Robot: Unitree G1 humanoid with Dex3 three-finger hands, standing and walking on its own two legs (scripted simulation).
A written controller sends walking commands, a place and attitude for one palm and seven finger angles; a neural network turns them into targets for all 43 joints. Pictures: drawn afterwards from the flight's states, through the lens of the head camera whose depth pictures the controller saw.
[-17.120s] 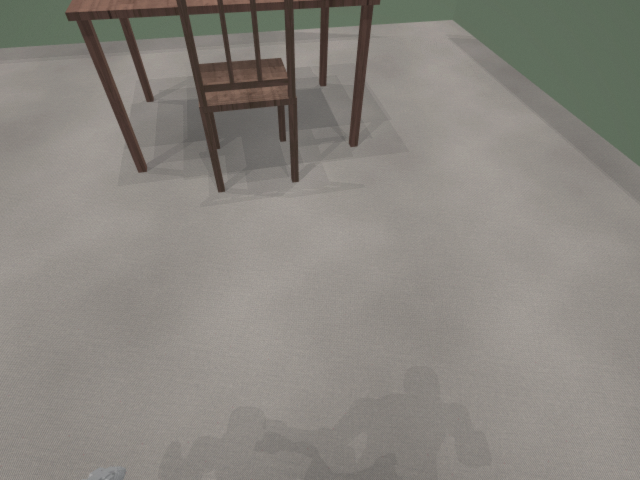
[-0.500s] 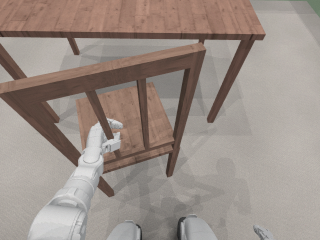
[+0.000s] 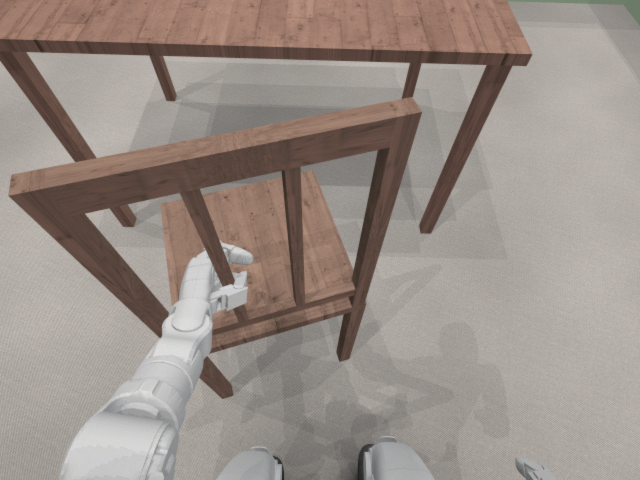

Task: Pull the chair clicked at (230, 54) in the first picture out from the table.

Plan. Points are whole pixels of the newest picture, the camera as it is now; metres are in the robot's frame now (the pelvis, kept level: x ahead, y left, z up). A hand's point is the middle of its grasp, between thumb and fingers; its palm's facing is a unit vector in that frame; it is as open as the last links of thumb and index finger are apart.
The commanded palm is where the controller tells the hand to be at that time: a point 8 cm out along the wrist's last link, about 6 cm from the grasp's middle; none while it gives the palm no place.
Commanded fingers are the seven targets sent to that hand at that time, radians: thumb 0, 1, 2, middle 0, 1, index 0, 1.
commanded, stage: step backward, pulling the chair out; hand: left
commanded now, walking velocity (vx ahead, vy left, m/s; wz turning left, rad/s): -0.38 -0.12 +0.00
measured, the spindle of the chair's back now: (222, 268) +0.39 +0.15 -0.04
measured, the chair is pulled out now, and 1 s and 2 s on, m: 0.31 0.47 0.55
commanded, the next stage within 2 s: stop walking, hand still on the chair in 1.08 s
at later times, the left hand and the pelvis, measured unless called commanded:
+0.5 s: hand (230, 348) +0.28 +0.13 -0.06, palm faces +0.03 -0.98 -0.18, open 5.1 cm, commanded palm +0.28 +0.18 -0.06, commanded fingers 0.00 0.90 0.90 -0.50 -1.45 -0.50 -1.45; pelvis -0.09 -0.01 +0.00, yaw -2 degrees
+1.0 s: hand (225, 410) +0.20 +0.12 -0.06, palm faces +0.06 -0.98 -0.17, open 5.1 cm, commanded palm +0.21 +0.18 -0.06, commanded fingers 0.00 0.90 0.90 -0.50 -1.45 -0.50 -1.45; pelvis -0.16 -0.02 +0.00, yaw -1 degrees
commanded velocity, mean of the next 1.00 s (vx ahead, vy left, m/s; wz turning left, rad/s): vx -0.34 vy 0.01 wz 0.01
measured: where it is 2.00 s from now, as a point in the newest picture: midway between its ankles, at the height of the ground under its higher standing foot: outside the picture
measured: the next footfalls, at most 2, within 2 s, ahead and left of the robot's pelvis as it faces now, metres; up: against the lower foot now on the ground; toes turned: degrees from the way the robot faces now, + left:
right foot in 0.06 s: +0.07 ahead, -0.15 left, +0.00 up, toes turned -2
right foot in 0.50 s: -0.06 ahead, -0.15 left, +0.00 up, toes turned -3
